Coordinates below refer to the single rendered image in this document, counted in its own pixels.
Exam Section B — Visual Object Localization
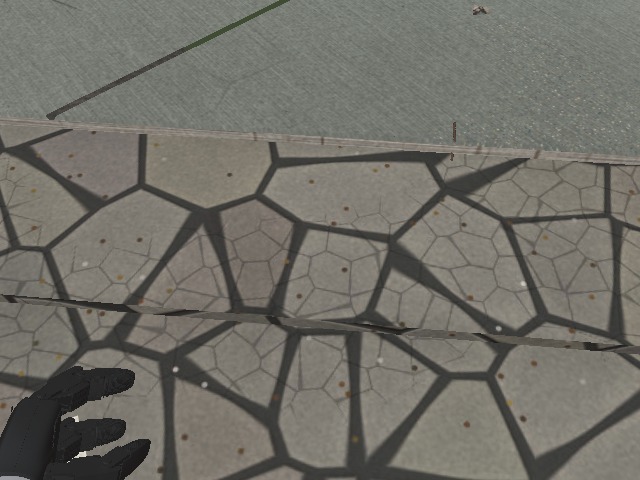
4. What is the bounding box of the robot left hand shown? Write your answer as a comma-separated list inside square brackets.
[0, 366, 151, 480]

